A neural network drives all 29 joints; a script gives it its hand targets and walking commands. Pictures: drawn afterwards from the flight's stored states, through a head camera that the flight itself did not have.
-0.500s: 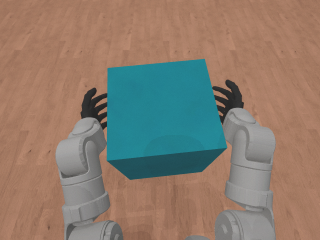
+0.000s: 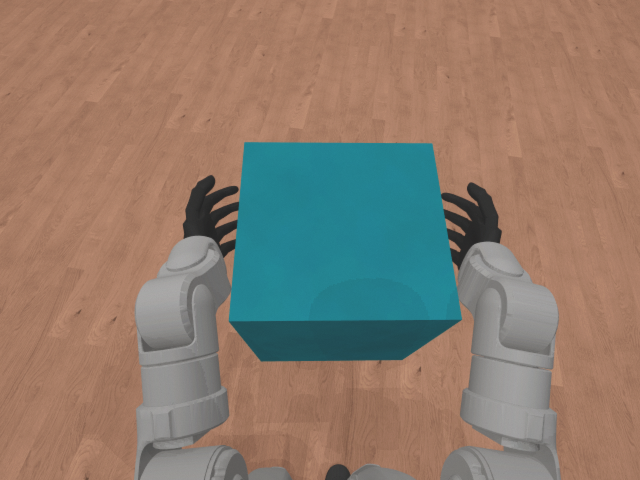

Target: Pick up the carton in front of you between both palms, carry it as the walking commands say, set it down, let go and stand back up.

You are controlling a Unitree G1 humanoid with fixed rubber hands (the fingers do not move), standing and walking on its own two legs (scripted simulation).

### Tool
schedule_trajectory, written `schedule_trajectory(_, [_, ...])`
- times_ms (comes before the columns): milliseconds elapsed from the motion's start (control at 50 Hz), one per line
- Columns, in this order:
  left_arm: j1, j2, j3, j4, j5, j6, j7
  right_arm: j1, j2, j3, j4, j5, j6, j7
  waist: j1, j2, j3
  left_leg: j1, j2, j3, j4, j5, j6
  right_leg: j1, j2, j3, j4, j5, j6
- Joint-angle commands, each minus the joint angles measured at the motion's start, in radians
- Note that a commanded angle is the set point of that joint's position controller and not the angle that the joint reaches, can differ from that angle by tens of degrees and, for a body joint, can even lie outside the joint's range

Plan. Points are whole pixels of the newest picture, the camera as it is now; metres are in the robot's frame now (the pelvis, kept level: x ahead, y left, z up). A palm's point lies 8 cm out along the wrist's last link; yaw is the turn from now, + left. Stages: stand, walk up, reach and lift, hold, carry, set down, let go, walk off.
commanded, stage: carry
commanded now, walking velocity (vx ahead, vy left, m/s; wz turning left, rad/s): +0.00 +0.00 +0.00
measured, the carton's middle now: (335, 267) +0.36 +0.02 +0.02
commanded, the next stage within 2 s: none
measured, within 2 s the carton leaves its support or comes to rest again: neither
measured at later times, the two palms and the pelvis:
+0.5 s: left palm (228, 206) +0.37 +0.15 +0.13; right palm (515, 224) +0.37 -0.16 +0.13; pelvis +0.04 +0.00 +0.01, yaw -1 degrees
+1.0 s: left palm (219, 216) +0.36 +0.15 +0.13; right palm (509, 240) +0.35 -0.15 +0.13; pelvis +0.02 +0.01 +0.01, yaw -2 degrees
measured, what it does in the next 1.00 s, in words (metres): stands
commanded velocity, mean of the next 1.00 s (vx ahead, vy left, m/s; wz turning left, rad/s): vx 0.00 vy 0.00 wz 0.00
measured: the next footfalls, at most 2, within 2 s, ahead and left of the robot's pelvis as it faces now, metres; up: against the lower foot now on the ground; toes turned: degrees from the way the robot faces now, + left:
none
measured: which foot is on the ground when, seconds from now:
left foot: down 0.00-1.00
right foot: down 0.00-1.00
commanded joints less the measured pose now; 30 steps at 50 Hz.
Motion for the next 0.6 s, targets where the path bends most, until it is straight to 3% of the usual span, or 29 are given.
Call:
schedule_trajectory(0, [-0.448,-0.681,-0.6,-0.017,-0.135,0.022,-0.001,-0.488,0.563,0.575,-0.006,0.084,0.031,-0.022,-0.077,0.09,-0.661,0.454,0.234,-0.178,-0.118,0.854,0.134,0.203,-0.198,0.182,-0.011,0.218,0.067])
schedule_trajectory(20, [-0.469,-0.684,-0.594,-0.01,-0.127,0.032,-0.001,-0.496,0.565,0.575,0.013,0.081,0.042,-0.022,-0.085,0.098,-0.625,0.423,0.252,-0.164,-0.086,0.945,0.16,0.188,-0.177,0.171,-0.035,0.205,0.075])
schedule_trajectory(40, [-0.473,-0.677,-0.572,0.016,-0.113,0.044,-0.002,-0.516,0.575,0.582,0.035,0.081,0.054,-0.019,-0.084,0.097,-0.607,0.394,0.247,-0.152,-0.08,0.885,0.155,0.207,-0.184,0.18,-0.042,0.255,0.077])
schedule_trajectory(120, [-0.487,-0.677,-0.474,0.123,-0.045,0.071,0.004,-0.601,0.631,0.573,0.116,0.106,0.083,-0.007,-0.072,0.003,-0.539,0.21,0.157,-0.085,-0.115,0.469,0.077,0.367,-0.233,0.2,-0.033,0.486,0.039])
schedule_trajectory(160, [-0.5,-0.681,-0.433,0.173,-0.014,0.078,0.006,-0.645,0.66,0.566,0.154,0.115,0.093,-0.006,-0.073,-0.039,-0.488,0.162,0.145,-0.087,-0.145,0.305,0.062,0.365,-0.245,0.22,-0.064,0.477,0.028])
schedule_trajectory(200, [-0.531,-0.696,-0.405,0.215,0.001,0.081,0.005,-0.71,0.691,0.561,0.175,0.121,0.096,-0.008,-0.071,-0.048,-0.438,0.141,0.14,-0.084,-0.164,0.233,0.056,0.336,-0.247,0.237,-0.094,0.43,0.028])
schedule_trajectory(260, [-0.6,-0.735,-0.399,0.239,-0.007,0.076,0.002,-0.778,0.734,0.546,0.207,0.127,0.087,-0.011,-0.069,-0.008,-0.414,0.139,0.133,-0.076,-0.176,0.209,0.054,0.322,-0.247,0.255,-0.121,0.381,0.031])
schedule_trajectory(340, [-0.685,-0.782,-0.441,0.204,-0.049,0.054,0.004,-0.783,0.772,0.523,0.24,0.116,0.064,-0.02,-0.068,0.037,-0.475,0.175,0.122,-0.065,-0.168,0.211,0.052,0.357,-0.254,0.273,-0.132,0.42,0.037])
schedule_trajectory(580, [-0.67,-0.816,-0.498,0.172,-0.095,0.031,-0.007,-0.713,0.744,0.529,0.212,0.078,0.051,-0.021,-0.074,0.018,-0.533,0.215,0.12,-0.055,-0.135,0.223,0.05,0.387,-0.257,0.267,-0.128,0.509,0.056])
